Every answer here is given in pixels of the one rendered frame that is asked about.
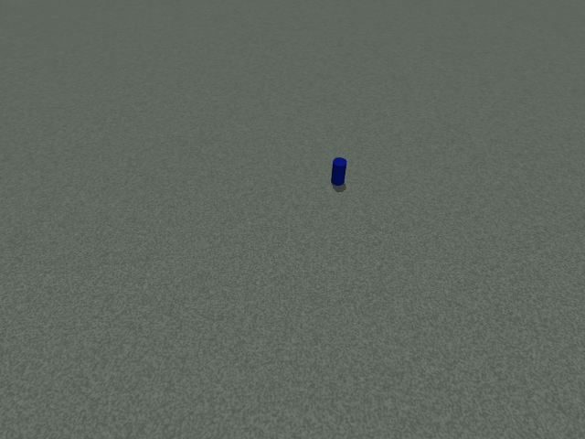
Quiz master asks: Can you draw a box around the can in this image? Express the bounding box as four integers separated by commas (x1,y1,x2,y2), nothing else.
331,157,346,186

